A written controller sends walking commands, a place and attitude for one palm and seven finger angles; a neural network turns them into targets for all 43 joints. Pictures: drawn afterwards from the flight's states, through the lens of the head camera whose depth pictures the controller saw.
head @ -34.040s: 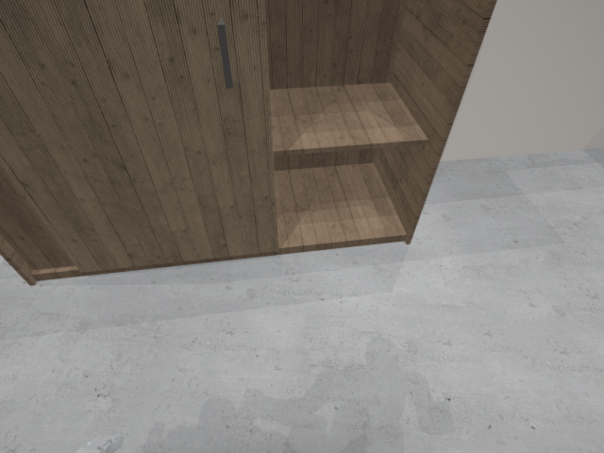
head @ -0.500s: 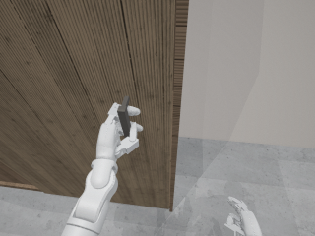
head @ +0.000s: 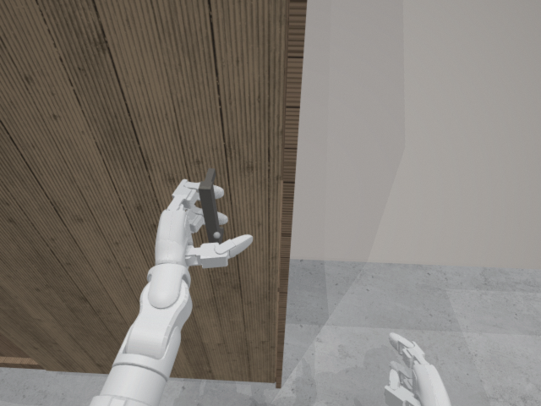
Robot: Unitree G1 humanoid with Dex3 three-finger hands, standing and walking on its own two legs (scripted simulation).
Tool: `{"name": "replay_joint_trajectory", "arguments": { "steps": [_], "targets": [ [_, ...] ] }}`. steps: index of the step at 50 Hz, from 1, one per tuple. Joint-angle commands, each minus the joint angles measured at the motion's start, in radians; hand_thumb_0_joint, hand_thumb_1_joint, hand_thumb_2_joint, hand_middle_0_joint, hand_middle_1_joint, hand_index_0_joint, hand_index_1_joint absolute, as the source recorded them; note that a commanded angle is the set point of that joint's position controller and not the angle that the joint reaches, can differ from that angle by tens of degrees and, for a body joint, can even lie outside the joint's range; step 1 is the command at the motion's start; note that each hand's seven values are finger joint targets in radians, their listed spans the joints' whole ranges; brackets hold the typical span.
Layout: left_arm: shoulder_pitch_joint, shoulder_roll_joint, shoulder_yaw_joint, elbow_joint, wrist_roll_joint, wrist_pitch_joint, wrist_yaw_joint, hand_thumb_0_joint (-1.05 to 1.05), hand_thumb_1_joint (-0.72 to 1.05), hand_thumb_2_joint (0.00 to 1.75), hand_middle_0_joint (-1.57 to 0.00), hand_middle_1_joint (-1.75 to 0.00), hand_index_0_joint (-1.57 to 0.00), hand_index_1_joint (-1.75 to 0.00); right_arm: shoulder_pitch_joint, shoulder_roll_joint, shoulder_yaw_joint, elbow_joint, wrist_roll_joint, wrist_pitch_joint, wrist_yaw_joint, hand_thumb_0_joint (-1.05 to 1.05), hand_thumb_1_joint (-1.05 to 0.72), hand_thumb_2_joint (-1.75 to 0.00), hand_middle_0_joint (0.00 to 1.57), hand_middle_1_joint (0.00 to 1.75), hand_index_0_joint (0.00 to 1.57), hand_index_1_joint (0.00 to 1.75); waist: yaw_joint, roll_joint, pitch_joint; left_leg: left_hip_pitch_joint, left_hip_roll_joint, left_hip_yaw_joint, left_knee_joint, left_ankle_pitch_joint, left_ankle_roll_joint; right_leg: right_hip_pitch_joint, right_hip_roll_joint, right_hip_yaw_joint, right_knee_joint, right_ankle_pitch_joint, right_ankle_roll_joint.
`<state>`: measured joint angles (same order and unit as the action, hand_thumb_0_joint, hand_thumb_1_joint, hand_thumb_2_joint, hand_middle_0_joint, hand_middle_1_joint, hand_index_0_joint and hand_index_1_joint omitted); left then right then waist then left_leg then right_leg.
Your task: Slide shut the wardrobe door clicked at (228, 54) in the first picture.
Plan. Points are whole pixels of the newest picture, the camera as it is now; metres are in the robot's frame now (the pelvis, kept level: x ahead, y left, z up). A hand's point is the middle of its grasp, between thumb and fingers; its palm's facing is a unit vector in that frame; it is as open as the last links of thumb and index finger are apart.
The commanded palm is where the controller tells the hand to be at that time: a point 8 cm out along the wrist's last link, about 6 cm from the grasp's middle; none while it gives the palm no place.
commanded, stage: loosen the grip on the handle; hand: left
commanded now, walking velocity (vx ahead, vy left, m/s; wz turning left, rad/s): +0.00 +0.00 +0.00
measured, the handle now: (214, 214) +0.38 +0.12 +0.11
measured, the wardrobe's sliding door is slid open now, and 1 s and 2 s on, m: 0.00 0.00 0.00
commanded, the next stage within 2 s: slip the hand off the handle in 0.30 s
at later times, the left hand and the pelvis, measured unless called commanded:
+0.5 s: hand (211, 235) +0.33 +0.11 +0.12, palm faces +0.05 -1.00 -0.06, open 14.6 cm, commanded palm +0.29 +0.17 +0.12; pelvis +0.02 +0.00 +0.00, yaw -1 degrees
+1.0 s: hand (172, 237) +0.32 +0.17 +0.12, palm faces +0.11 -0.99 -0.10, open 14.7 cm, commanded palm +0.28 +0.22 +0.12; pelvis +0.04 +0.00 +0.00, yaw +0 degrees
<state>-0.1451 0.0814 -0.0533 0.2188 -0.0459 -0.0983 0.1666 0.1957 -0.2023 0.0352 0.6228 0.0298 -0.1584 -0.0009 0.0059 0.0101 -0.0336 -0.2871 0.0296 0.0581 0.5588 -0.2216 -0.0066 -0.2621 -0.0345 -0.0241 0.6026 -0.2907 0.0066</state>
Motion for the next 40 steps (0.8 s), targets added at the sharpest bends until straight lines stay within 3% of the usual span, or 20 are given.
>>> {"name": "replay_joint_trajectory", "arguments": {
  "steps": [1, 4, 5, 6, 7, 8, 9, 10, 13, 15, 18, 20, 22, 23, 25, 31, 33, 36, 38, 40],
  "targets": [
    [-0.408, 0.032, -0.052, -0.205, 0.009, -0.14, -0.018, 0.0, -0.55, 0.2, -0.38, -1.32, -0.38, -1.32, -0.11, -0.119, -0.036, -0.143, 0.002, -0.067, -0.014, 0.0, -0.9, -0.9, 0.2, 0.3, 0.2, 0.3, -0.014, -0.101, -0.043, 0.035, -0.014, -0.034, -0.098, -0.245, 0.017, -0.141, 0.036, -0.004, -0.14, -0.184, -0.016],
    [-0.447, 0.04, -0.047, -0.184, -0.008, -0.149, -0.04, 0.0, -0.55, 0.2, -0.34, -1.27, -0.34, -1.27, -0.108, -0.121, -0.033, -0.135, 0.006, -0.078, -0.025, 0.0, -0.9, -0.9, 0.2, 0.3, 0.2, 0.3, -0.008, -0.042, -0.057, 0.028, -0.02, -0.028, -0.084, -0.273, 0.013, -0.138, 0.034, 0.007, -0.143, -0.219, -0.018],
    [-0.471, 0.034, -0.053, -0.186, -0.014, -0.149, -0.042, 0.0, -0.55, 0.2, -0.33, -1.25, -0.33, -1.25, -0.101, -0.12, -0.033, -0.13, 0.005, -0.084, -0.029, 0.0, -0.9, -0.9, 0.2, 0.3, 0.2, 0.3, -0.015, -0.05, -0.066, 0.03, -0.021, -0.029, -0.079, -0.269, 0.016, -0.141, 0.034, 0.008, -0.142, -0.215, -0.017],
    [-0.409, 0.192, 0.105, -0.227, -0.016, -0.154, -0.034, 0.0, -0.55, 0.2, -0.32, -1.23, -0.32, -1.23, -0.099, -0.129, -0.044, -0.134, 0.004, -0.088, -0.035, 0.0, -0.9, -0.9, 0.2, 0.3, 0.2, 0.3, 0.031, -0.019, -0.124, 0.033, -0.023, -0.021, -0.083, -0.248, 0.014, -0.086, 0.03, 0.026, -0.156, -0.224, -0.021],
    [-0.371, 0.142, 0.059, -0.244, -0.02, -0.149, -0.039, 0.0, -0.55, 0.2, -0.3, -1.22, -0.3, -1.22, -0.116, -0.122, -0.034, -0.146, -0.001, -0.091, -0.034, 0.0, -0.9, -0.9, 0.2, 0.3, 0.2, 0.3, 0.03, -0.014, -0.149, 0.044, -0.028, -0.012, -0.083, -0.218, 0.019, -0.064, 0.027, 0.024, -0.153, -0.203, -0.021],
    [-0.337, 0.173, 0.102, -0.225, -0.024, -0.142, -0.032, 0.0, -0.55, 0.2, -0.29, -1.2, -0.29, -1.2, -0.11, -0.123, -0.036, -0.138, -0.001, -0.09, -0.036, 0.0, -0.9, -0.9, 0.2, 0.3, 0.2, 0.3, 0.043, -0.02, -0.154, 0.039, -0.024, -0.018, -0.091, -0.211, 0.016, -0.048, 0.027, 0.022, -0.155, -0.192, -0.022],
    [-0.317, 0.115, 0.055, -0.24, -0.038, -0.136, -0.037, 0.0, -0.55, 0.2, -0.28, -1.18, -0.28, -1.18, -0.113, -0.117, -0.031, -0.145, 0.0, -0.093, -0.034, 0.0, -0.9, -0.9, 0.2, 0.3, 0.2, 0.3, 0.033, -0.031, -0.141, 0.041, -0.023, -0.013, -0.087, -0.186, 0.02, -0.049, 0.025, 0.022, -0.16, -0.173, -0.019],
    [-0.294, 0.122, 0.071, -0.242, -0.052, -0.13, -0.034, 0.0, -0.55, 0.2, -0.26, -1.17, -0.26, -1.17, -0.106, -0.119, -0.032, -0.14, 0.0, -0.095, -0.034, 0.0, -0.9, -0.9, 0.2, 0.3, 0.2, 0.3, 0.035, -0.072, -0.126, 0.033, -0.02, -0.014, -0.085, -0.172, 0.02, -0.045, 0.026, 0.021, -0.167, -0.169, -0.016],
    [-0.231, 0.127, 0.085, -0.26, -0.06, -0.122, -0.034, 0.0, -0.55, 0.2, -0.25, -1.15, -0.25, -1.15, -0.099, -0.125, -0.038, -0.13, -0.004, -0.102, -0.035, 0.0, -0.9, -0.9, 0.2, 0.3, 0.2, 0.3, 0.037, -0.088, -0.097, 0.042, -0.017, -0.009, -0.08, -0.099, 0.023, -0.039, 0.028, 0.016, -0.175, -0.105, -0.014],
    [-0.227, 0.103, 0.046, -0.315, -0.056, -0.125, -0.039, 0.0, -0.55, 0.2, -0.25, -1.15, -0.25, -1.15, -0.088, -0.127, -0.04, -0.137, -0.007, -0.107, -0.033, 0.0, -0.9, -0.9, 0.2, 0.3, 0.2, 0.3, 0.028, -0.073, -0.114, 0.06, -0.017, -0.007, -0.066, -0.04, 0.027, -0.039, 0.029, 0.014, -0.156, -0.037, -0.012],
    [-0.207, 0.145, 0.084, -0.334, -0.048, -0.128, -0.04, 0.0, -0.55, 0.2, -0.25, -1.15, -0.25, -1.15, -0.076, -0.135, -0.047, -0.123, -0.01, -0.105, -0.034, 0.0, -0.9, -0.9, 0.2, 0.3, 0.2, 0.3, 0.024, -0.066, -0.119, 0.071, -0.017, -0.009, -0.057, -0.001, 0.027, -0.037, 0.032, 0.007, -0.143, 0.015, -0.012],
    [-0.222, 0.115, 0.046, -0.372, -0.042, -0.13, -0.043, 0.0, -0.55, 0.2, -0.25, -1.15, -0.25, -1.15, -0.068, -0.13, -0.046, -0.129, -0.011, -0.104, -0.031, 0.0, -0.9, -0.9, 0.2, 0.3, 0.2, 0.3, 0.016, -0.055, -0.152, 0.09, -0.019, -0.007, -0.046, 0.043, 0.028, -0.033, 0.032, 0.002, -0.122, 0.076, -0.011],
    [-0.143, 0.156, 0.105, -0.368, -0.047, -0.122, -0.045, 0.0, -0.55, 0.2, -0.25, -1.15, -0.25, -1.15, -0.063, -0.131, -0.053, -0.128, -0.013, -0.096, -0.031, 0.0, -0.9, -0.9, 0.2, 0.3, 0.2, 0.3, 0.033, -0.065, -0.18, 0.09, -0.02, -0.002, -0.041, 0.082, 0.027, -0.008, 0.032, 0.001, -0.11, 0.133, -0.012],
    [-0.116, 0.191, 0.143, -0.375, -0.048, -0.119, -0.047, 0.0, -0.55, 0.2, -0.25, -1.15, -0.25, -1.15, -0.063, -0.135, -0.055, -0.126, -0.014, -0.086, -0.034, 0.0, -0.9, -0.9, 0.2, 0.3, 0.2, 0.3, 0.042, -0.035, -0.193, 0.093, -0.022, 0.001, -0.041, 0.1, 0.024, 0.014, 0.033, 0.002, -0.105, 0.159, -0.015],
    [-0.071, 0.155, 0.117, -0.405, -0.055, -0.114, -0.059, 0.0, -0.55, 0.2, -0.25, -1.15, -0.25, -1.15, -0.07, -0.123, -0.05, -0.14, -0.009, -0.077, -0.028, 0.0, -0.9, -0.9, 0.2, 0.3, 0.2, 0.3, 0.045, -0.033, -0.196, 0.099, -0.021, 0.003, -0.039, 0.139, 0.022, 0.026, 0.031, -0.005, -0.092, 0.213, -0.016],
    [-0.099, 0.172, 0.131, -0.428, -0.074, -0.105, -0.091, 0.0, -0.55, 0.2, -0.25, -1.15, -0.25, -1.15, -0.078, -0.126, -0.049, -0.142, -0.005, -0.056, -0.037, 0.0, -0.9, -0.9, 0.2, 0.3, 0.2, 0.3, 0.02, -0.051, -0.151, 0.1, -0.017, -0.008, -0.027, 0.139, 0.024, -0.006, 0.038, -0.009, -0.092, 0.219, -0.012],
    [-0.085, 0.194, 0.153, -0.431, -0.076, -0.107, -0.103, 0.0, -0.55, 0.2, -0.25, -1.15, -0.25, -1.15, -0.078, -0.129, -0.049, -0.14, -0.005, -0.05, -0.041, 0.0, -0.9, -0.9, 0.2, 0.3, 0.2, 0.3, 0.022, -0.008, -0.149, 0.107, -0.018, -0.007, -0.022, 0.142, 0.023, -0.008, 0.038, -0.009, -0.092, 0.22, -0.014],
    [-0.041, 0.199, 0.167, -0.442, -0.087, -0.111, -0.128, 0.0, -0.55, 0.2, -0.25, -1.15, -0.25, -1.15, -0.072, -0.124, -0.049, -0.146, -0.005, -0.049, -0.04, 0.0, -0.9, -0.9, 0.2, 0.3, 0.2, 0.3, 0.03, -0.019, -0.192, 0.119, -0.016, -0.01, -0.012, 0.201, 0.021, 0.018, 0.038, -0.014, -0.071, 0.293, -0.016],
    [-0.014, 0.227, 0.203, -0.444, -0.094, -0.109, -0.14, 0.0, -0.55, 0.2, -0.25, -1.15, -0.25, -1.15, -0.073, -0.127, -0.05, -0.144, -0.004, -0.043, -0.042, 0.0, -0.9, -0.9, 0.2, 0.3, 0.2, 0.3, 0.037, 0.014, -0.194, 0.119, -0.017, -0.01, -0.011, 0.209, 0.019, 0.026, 0.038, -0.013, -0.07, 0.3, -0.019],
    [-0.009, 0.21, 0.185, -0.448, -0.102, -0.11, -0.156, 0.0, -0.55, 0.2, -0.25, -1.15, -0.25, -1.15, -0.072, -0.122, -0.047, -0.148, -0.001, -0.045, -0.042, 0.0, -0.9, -0.9, 0.2, 0.3, 0.2, 0.3, 0.032, -0.018, -0.177, 0.114, -0.014, -0.014, -0.007, 0.227, 0.019, 0.02, 0.039, -0.018, -0.065, 0.324, -0.017]
  ]
}}
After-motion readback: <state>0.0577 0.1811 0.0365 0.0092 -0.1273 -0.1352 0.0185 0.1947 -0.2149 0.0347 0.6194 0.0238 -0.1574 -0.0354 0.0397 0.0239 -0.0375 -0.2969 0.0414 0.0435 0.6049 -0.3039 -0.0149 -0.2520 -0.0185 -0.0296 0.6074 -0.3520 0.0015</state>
